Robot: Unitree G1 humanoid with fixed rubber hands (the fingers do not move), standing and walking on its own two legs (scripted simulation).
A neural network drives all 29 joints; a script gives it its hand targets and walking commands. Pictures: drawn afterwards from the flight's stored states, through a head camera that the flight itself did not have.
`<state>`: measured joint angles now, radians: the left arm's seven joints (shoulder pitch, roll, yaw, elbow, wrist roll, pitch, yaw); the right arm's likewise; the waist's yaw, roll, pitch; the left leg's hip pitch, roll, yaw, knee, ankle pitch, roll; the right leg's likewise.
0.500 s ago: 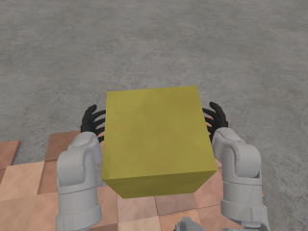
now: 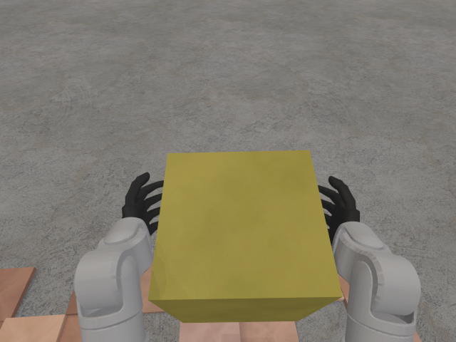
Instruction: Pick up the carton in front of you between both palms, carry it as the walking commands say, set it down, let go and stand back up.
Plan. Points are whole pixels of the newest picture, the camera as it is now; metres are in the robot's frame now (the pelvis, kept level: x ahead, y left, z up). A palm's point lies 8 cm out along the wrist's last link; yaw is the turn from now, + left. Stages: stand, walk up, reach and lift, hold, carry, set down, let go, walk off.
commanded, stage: carry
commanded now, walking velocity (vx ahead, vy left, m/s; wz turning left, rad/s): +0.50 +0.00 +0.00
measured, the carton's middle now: (239, 246) +0.29 +0.00 +0.07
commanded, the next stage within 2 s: none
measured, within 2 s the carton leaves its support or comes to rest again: neither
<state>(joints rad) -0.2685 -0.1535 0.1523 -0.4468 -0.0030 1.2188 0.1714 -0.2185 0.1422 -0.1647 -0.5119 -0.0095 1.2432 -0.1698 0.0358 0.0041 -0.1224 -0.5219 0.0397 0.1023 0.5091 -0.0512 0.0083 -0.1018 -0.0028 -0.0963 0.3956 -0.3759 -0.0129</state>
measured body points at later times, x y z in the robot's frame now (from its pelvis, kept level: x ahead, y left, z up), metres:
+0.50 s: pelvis +0.32 +0.00 -0.05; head +0.31 +0.00 +0.40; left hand +0.66 +0.16 +0.06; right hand +0.66 -0.15 +0.06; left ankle +0.11 +0.10 -0.73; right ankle +0.46 -0.06 -0.76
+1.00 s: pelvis +0.63 +0.01 -0.04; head +0.65 +0.02 +0.40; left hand +0.98 +0.16 +0.08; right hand +0.97 -0.14 +0.08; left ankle +0.72 +0.08 -0.76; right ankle +0.47 -0.06 -0.73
